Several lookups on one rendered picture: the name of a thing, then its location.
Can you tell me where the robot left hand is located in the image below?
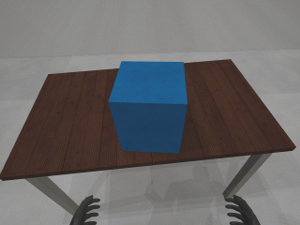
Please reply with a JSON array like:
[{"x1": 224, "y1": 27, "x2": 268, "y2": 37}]
[{"x1": 69, "y1": 195, "x2": 100, "y2": 225}]

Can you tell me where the table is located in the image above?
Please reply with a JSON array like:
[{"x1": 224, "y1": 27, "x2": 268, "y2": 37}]
[{"x1": 0, "y1": 59, "x2": 296, "y2": 216}]

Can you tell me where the carton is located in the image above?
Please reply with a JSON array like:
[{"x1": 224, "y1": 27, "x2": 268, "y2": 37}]
[{"x1": 108, "y1": 61, "x2": 188, "y2": 154}]

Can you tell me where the robot right hand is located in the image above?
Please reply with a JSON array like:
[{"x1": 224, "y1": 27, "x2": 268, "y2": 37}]
[{"x1": 225, "y1": 195, "x2": 261, "y2": 225}]

